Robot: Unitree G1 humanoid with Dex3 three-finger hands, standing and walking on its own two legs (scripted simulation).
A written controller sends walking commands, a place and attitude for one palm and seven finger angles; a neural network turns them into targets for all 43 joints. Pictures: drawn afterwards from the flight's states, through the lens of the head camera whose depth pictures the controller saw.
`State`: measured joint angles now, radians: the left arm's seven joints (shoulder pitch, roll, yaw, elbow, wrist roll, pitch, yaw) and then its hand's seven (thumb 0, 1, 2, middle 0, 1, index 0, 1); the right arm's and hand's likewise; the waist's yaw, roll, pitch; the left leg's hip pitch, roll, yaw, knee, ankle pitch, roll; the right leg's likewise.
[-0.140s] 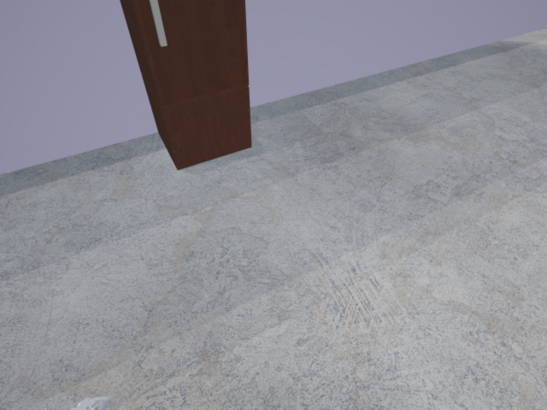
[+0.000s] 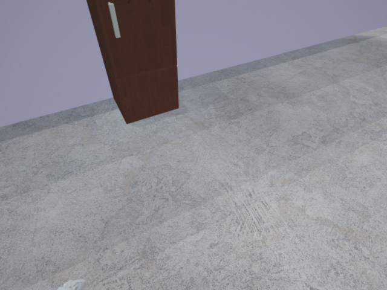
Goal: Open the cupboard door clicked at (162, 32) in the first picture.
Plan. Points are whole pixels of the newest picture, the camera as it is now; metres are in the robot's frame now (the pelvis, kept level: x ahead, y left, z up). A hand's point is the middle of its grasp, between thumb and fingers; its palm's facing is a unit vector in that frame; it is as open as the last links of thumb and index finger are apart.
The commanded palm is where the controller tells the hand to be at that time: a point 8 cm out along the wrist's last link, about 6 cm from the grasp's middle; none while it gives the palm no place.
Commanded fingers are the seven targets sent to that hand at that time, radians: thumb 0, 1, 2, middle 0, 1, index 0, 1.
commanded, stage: stand and wait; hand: left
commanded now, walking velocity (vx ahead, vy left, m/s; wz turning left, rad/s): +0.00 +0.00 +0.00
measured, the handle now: (113, 20) +1.41 +0.54 +0.01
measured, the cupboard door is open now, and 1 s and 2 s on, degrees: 0 0 0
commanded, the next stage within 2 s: look at it before walking up in 0.68 s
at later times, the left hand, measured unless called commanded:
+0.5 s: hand out of the picture +0.05 +0.24 -0.15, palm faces -0.02 -0.94 -0.34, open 7.4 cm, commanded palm none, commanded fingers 0.00 0.90 0.90 -0.20 -0.30 -0.20 -0.30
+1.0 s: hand out of the picture +0.06 +0.23 -0.15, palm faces -0.03 -0.94 -0.33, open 7.4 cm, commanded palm none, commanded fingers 0.00 0.90 0.90 -0.20 -0.30 -0.20 -0.30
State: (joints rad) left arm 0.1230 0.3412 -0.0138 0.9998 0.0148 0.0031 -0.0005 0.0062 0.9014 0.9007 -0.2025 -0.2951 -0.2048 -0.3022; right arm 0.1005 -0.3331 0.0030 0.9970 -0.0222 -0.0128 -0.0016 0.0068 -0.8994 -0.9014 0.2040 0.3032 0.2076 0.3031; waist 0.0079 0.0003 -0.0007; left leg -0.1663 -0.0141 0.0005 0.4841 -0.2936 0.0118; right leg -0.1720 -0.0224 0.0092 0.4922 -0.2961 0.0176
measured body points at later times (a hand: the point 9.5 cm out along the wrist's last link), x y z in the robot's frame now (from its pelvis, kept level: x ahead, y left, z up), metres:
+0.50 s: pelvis -0.01 -0.01 +0.01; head -0.01 -0.01 +0.46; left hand +0.05 +0.29 -0.13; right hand +0.06 -0.31 -0.13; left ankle -0.02 +0.11 -0.74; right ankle -0.02 -0.13 -0.74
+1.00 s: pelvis -0.02 -0.01 +0.01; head -0.02 -0.01 +0.46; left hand +0.06 +0.28 -0.12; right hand +0.06 -0.31 -0.13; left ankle -0.02 +0.11 -0.74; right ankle -0.02 -0.13 -0.74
